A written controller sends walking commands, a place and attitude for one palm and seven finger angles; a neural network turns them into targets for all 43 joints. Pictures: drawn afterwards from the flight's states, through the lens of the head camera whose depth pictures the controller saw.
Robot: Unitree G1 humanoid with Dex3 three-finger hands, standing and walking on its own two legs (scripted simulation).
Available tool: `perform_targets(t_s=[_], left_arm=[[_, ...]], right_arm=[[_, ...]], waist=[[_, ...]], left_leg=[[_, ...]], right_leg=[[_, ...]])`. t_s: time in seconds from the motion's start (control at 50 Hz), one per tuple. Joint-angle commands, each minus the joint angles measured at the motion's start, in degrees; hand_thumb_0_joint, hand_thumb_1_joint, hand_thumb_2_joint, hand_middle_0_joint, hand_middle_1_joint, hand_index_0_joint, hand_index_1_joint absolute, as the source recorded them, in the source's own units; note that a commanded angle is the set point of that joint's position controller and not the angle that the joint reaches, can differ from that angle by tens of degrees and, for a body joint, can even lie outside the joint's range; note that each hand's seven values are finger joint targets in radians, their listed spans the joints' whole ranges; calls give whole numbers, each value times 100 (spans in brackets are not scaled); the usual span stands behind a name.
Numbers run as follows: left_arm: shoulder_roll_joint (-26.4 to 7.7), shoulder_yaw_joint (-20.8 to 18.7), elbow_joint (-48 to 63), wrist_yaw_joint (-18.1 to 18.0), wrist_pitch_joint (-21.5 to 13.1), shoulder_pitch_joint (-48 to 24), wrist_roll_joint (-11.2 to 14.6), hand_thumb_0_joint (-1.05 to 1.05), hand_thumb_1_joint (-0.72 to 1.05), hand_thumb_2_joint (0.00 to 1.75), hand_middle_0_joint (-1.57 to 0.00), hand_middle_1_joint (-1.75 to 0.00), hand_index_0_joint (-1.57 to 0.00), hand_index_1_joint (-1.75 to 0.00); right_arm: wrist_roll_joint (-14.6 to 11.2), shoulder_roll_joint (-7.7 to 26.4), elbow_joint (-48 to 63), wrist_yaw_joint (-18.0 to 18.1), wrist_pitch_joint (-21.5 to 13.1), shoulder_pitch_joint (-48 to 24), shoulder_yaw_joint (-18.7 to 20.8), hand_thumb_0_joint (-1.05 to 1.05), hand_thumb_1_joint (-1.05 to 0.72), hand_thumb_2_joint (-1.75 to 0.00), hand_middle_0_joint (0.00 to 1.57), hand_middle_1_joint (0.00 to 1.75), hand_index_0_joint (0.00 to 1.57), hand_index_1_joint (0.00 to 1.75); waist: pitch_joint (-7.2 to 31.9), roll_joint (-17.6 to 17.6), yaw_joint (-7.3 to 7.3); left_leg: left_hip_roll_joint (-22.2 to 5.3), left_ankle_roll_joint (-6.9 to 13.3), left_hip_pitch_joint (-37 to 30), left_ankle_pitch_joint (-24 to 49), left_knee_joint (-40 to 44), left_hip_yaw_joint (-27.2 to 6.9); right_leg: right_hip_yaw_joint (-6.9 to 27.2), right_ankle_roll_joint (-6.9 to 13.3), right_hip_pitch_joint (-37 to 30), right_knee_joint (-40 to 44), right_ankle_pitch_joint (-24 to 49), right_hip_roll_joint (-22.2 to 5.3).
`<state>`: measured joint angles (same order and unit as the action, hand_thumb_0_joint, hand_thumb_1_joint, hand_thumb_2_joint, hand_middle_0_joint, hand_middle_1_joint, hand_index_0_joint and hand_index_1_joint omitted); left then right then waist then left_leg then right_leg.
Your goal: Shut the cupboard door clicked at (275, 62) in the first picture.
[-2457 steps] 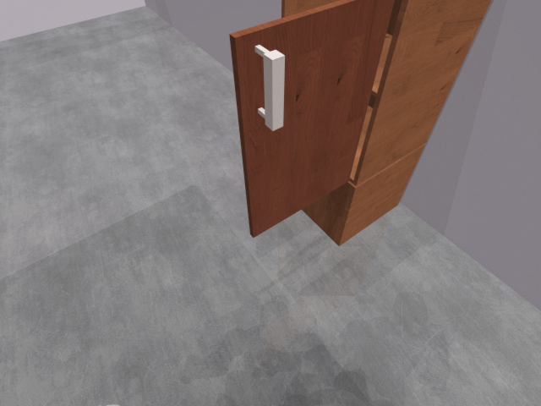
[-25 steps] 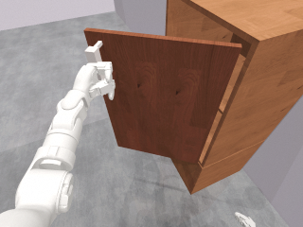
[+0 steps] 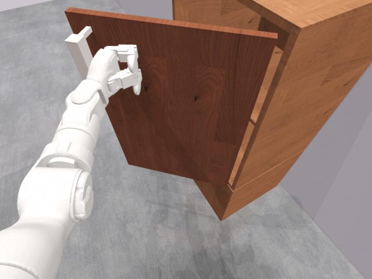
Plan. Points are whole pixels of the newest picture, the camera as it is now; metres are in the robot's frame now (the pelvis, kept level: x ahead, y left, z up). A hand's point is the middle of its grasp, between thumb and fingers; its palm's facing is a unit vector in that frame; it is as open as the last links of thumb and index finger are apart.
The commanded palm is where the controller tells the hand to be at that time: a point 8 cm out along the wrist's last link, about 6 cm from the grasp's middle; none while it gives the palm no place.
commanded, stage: push the door shut along its arc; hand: left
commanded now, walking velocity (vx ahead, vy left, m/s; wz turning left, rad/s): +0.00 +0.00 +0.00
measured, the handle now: (93, 64) +0.54 +0.16 +0.17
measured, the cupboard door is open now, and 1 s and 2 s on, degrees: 46 30 30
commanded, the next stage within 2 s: pull the fist back off the door in 0.60 s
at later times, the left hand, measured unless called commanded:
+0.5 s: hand (143, 68) +0.50 +0.05 +0.18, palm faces -0.41 -0.91 -0.03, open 3.3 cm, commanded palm +0.54 +0.09 +0.17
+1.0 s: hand (159, 57) +0.55 +0.02 +0.17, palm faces +0.00 -1.00 -0.01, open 3.1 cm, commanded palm +0.51 +0.08 +0.17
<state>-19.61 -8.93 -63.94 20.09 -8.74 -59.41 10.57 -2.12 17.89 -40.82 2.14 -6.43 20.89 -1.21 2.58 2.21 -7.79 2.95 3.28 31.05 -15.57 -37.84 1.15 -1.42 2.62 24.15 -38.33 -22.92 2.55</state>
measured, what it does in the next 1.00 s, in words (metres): stands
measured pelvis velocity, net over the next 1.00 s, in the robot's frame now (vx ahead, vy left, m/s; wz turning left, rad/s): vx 0.01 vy -0.01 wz -0.02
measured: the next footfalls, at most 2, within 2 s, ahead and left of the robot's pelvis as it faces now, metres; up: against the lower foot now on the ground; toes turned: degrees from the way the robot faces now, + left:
none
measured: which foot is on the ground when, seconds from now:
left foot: down 0.00-1.00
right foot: down 0.00-1.00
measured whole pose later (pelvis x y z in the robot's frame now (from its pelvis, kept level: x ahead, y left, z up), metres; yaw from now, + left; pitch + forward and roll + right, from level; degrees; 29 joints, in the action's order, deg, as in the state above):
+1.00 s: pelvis +0.01 -0.01 -0.01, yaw -1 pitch +16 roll +0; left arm -14.3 -16.1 -72.4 -8.5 -10.8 -71.4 0.3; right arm 2.0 14.7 -42.1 -4.8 -4.8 25.7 -0.3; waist 5.8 3.7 -10.1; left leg 1.4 2.6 41.4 -17.7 -42.8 1.7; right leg -0.9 3.2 34.5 -42.6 -24.3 4.0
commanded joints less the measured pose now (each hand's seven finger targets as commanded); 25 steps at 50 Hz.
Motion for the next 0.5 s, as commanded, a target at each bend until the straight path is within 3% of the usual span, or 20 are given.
perform_targets(t_s=[0.0, 0.04, 0.06, 0.1, 0.14, 0.22, 0.24, 0.3, 0.36, 0.4, 0.44, 0.46, 0.48], left_arm=[[-1229, -399, 1013, -11, -355, -3117, 61, 0, 90, 90, -130, -150, -130, -150], [-1235, -355, 1004, 9, -385, -3245, 67, 0, 90, 90, -130, -150, -130, -150], [-1303, -433, 877, 12, -360, -3257, 22, 0, 90, 90, -130, -150, -130, -150], [-1226, -342, 1045, 93, -386, -3376, 9, 0, 90, 90, -130, -150, -130, -150], [-1093, -205, 1175, 189, -415, -3448, 74, 0, 90, 90, -130, -150, -130, -150], [-1110, -203, 1087, 321, -314, -3714, 113, 0, 90, 90, -130, -150, -130, -150], [-1021, -61, 1052, 348, -330, -3780, 138, 0, 90, 90, -130, -150, -130, -150], [-809, 97, 800, 379, -207, -3991, 158, 0, 90, 90, -130, -150, -130, -150], [-812, 99, 827, 435, -194, -4239, 187, 0, 90, 90, -130, -150, -130, -150], [-940, 18, 670, 491, -174, -4310, 202, 0, 90, 90, -130, -150, -130, -150], [-786, 154, 842, 561, -229, -4537, 257, 0, 90, 90, -130, -150, -130, -150], [-576, 281, 699, 570, -187, -4507, 224, 0, 90, 90, -130, -150, -130, -150], [-674, 206, 673, 597, -178, -4534, 264, 0, 90, 90, -130, -150, -130, -150]], right_arm=[[0, 900, 511, 48, -128, 473, 362, 0, -90, -90, 20, 30, 20, 30], [11, 930, 521, 63, -80, 587, 384, 0, -90, -90, 20, 30, 20, 30], [1, 923, 483, 61, -52, 581, 390, 0, -90, -90, 20, 30, 20, 30], [5, 919, 496, 50, -21, 587, 410, 0, -90, -90, 20, 30, 20, 30], [6, 922, 507, 71, 4, 611, 426, 0, -90, -90, 20, 30, 20, 30], [-2, 950, 397, 88, 18, 637, 428, 0, -90, -90, 20, 30, 20, 30], [-3, 953, 334, 121, 38, 673, 434, 0, -90, -90, 20, 30, 20, 30], [7, 935, 199, 141, 9, 613, 399, 0, -90, -90, 20, 30, 20, 30], [33, 959, 102, 160, -52, 631, 401, 0, -90, -90, 20, 30, 20, 30], [50, 982, 55, 179, -81, 641, 390, 0, -90, -90, 20, 30, 20, 30], [44, 1003, 17, 201, -156, 658, 404, 0, -90, -90, 20, 30, 20, 30], [50, 957, -10, 200, -153, 585, 383, 0, -90, -90, 20, 30, 20, 30], [60, 1017, -26, 210, -192, 619, 408, 0, -90, -90, 20, 30, 20, 30]], waist=[[2269, -226, -93], [2369, -405, -169], [2239, -471, -175], [2468, -229, -150], [2657, -238, -191], [2474, -243, -275], [2489, -360, -335], [2165, -264, -411], [2446, -83, -423], [2434, -216, -443], [2583, -145, -535], [2554, -130, -493], [2494, -156, -549]], left_leg=[[-205, 17, -2351, 1609, 31, -556], [-183, 58, -2252, 1606, -5, -507], [-184, 71, -2167, 1630, -46, -488], [-157, 68, -2265, 1764, -100, -462], [-137, 101, -2385, 1883, -151, -415], [-123, 115, -2295, 1721, -192, -432], [-124, 136, -2286, 1805, -212, -409], [-132, 135, -2180, 1510, -248, -442], [-129, 135, -2370, 1668, -329, -478], [-127, 140, -2207, 1586, -355, -498], [-115, 172, -2305, 1654, -414, -460], [-121, 139, -2367, 1664, -426, -507], [-146, 144, -2367, 1559, -437, -514]], right_leg=[[127, -138, 637, 518, 2221, -24], [148, -188, 550, 529, 2308, -35], [175, -205, 584, 520, 2443, -11], [194, -212, 541, 462, 2639, -17], [200, -253, 462, 455, 2797, -27], [231, -304, 693, 490, 2773, -8], [191, -288, 637, 469, 2814, -19], [187, -319, 1007, 498, 2487, -2], [157, -299, 1108, 392, 2471, 2], [161, -295, 1088, 371, 2457, -6], [159, -309, 1186, 315, 2505, -26], [111, -284, 1274, 278, 2390, 14], [123, -304, 1477, 310, 2273, 14]])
